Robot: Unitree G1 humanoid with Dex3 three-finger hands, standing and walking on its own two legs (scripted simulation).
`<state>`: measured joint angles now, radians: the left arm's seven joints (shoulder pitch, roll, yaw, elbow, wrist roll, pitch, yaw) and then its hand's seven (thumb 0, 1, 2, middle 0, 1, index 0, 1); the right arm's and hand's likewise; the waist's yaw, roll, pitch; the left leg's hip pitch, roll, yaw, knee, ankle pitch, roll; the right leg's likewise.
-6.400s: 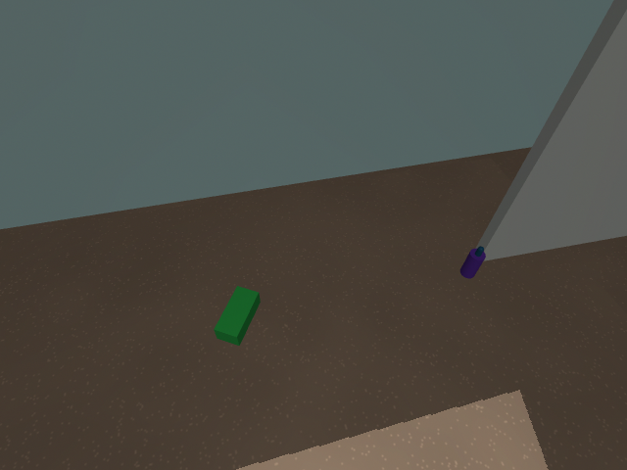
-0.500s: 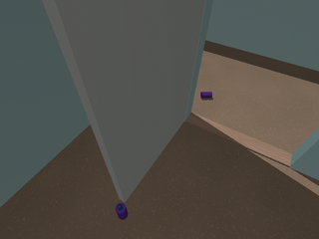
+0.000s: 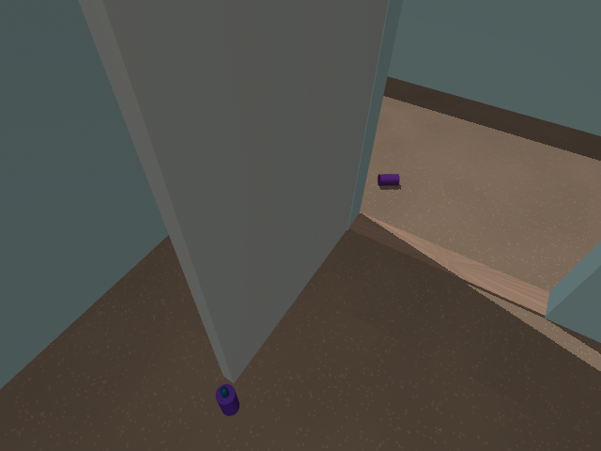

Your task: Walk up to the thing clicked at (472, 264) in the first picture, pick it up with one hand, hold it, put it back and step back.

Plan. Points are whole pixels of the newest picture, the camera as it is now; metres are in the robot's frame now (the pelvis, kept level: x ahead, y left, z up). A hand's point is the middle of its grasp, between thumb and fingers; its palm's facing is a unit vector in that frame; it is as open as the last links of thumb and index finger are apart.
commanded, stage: stand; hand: left
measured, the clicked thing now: (227, 398) +0.39 +0.21 -0.70
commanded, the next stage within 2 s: go down in 0.74 s
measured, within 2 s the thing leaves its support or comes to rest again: neither
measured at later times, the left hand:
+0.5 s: hand out of the picture +0.07 +0.26 -0.16, palm faces -0.03 -0.94 -0.34, open 7.4 cm
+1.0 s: hand out of the picture +0.13 +0.25 -0.16, palm faces +0.07 -0.95 -0.32, open 9.1 cm
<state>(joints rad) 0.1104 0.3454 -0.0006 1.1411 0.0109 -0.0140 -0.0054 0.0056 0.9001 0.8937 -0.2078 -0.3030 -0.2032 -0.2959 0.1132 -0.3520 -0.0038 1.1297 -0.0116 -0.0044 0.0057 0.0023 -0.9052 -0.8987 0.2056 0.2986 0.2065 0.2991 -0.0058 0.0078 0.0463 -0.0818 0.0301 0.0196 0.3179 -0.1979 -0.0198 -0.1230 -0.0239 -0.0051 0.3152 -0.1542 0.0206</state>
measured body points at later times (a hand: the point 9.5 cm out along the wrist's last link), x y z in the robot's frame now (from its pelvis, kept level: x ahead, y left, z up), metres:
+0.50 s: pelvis +0.00 +0.00 +0.00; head +0.01 +0.00 +0.45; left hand +0.07 +0.30 -0.13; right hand +0.07 -0.30 -0.13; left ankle -0.01 +0.13 -0.75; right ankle +0.01 -0.13 -0.75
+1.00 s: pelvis -0.01 +0.00 -0.01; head +0.04 +0.00 +0.44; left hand +0.13 +0.30 -0.14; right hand +0.09 -0.28 -0.14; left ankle -0.01 +0.13 -0.75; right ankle +0.01 -0.13 -0.75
